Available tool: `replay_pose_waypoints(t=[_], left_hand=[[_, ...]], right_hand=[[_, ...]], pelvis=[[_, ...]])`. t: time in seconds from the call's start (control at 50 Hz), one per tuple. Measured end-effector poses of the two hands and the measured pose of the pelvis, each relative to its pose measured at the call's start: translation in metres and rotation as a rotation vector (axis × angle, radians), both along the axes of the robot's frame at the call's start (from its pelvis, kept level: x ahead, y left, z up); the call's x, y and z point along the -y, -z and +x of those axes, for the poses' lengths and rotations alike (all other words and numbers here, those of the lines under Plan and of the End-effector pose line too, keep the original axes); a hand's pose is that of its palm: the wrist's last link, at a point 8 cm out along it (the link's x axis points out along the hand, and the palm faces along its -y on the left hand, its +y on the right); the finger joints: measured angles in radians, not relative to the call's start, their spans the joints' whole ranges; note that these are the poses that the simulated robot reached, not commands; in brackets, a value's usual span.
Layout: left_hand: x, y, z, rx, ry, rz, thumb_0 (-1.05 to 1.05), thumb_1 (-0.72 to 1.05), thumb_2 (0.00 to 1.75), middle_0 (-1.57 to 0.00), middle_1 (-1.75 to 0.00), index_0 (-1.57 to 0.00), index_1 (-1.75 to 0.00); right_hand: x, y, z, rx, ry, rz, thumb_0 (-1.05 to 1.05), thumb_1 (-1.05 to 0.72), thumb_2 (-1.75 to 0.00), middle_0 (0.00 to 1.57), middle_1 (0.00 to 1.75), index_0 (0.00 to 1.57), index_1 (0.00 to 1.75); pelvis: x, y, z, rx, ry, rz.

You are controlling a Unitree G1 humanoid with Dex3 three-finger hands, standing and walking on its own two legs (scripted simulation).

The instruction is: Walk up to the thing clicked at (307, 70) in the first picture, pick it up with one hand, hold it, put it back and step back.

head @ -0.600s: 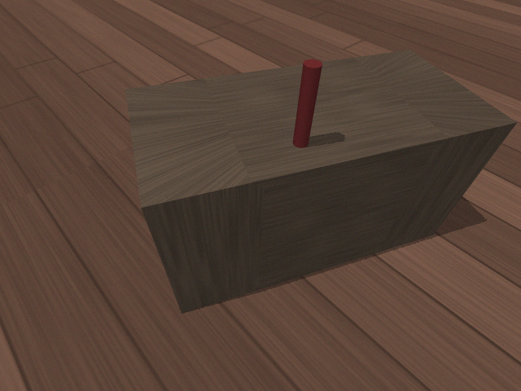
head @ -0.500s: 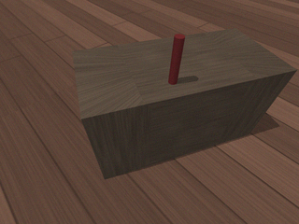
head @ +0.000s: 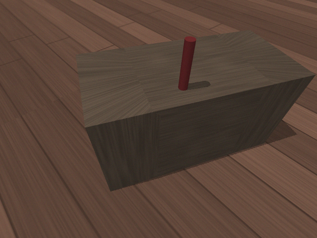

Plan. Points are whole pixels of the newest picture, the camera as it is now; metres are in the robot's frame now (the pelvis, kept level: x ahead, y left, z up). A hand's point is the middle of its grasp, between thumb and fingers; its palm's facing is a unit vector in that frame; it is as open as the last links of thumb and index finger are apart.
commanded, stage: stand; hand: right
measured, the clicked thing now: (186, 65) +0.81 -0.13 -0.01
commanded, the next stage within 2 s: walk up in 0.52 s
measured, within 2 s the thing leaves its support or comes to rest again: neither
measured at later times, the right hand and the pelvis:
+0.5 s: hand out of the picture +0.08 -0.25 -0.15, palm faces -0.02 +0.94 -0.34, open 7.4 cm; pelvis +0.00 +0.00 +0.00, yaw +0 degrees
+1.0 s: hand (283, 230) +0.19 -0.36 -0.15, palm faces -0.18 +0.89 -0.42, open 7.4 cm; pelvis +0.10 -0.08 -0.01, yaw +9 degrees
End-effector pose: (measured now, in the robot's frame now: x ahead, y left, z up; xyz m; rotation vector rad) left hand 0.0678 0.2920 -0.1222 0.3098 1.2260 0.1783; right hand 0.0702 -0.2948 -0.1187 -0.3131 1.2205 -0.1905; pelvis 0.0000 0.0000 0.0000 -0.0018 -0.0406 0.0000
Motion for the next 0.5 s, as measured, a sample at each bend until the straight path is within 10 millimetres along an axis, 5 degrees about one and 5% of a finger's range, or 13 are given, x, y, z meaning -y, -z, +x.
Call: replay_pose_waypoints(t=[0.5], left_hand=[[-0.004, 0.0001, -0.0004, -0.003, -0.001, 0.002, 0.01, 0.91, 0.9, -0.2, -0.3, -0.2, -0.3]], right_hand=[[-0.0019, -0.0014, 0.0, -0.001, 0.005, -0.003, 0.01, -0.9, -0.9, 0.2, 0.3, 0.2, 0.3]], pelvis=[[-0.0023, -0.0005, 0.0019, 0.004, 0.0, 0.0]])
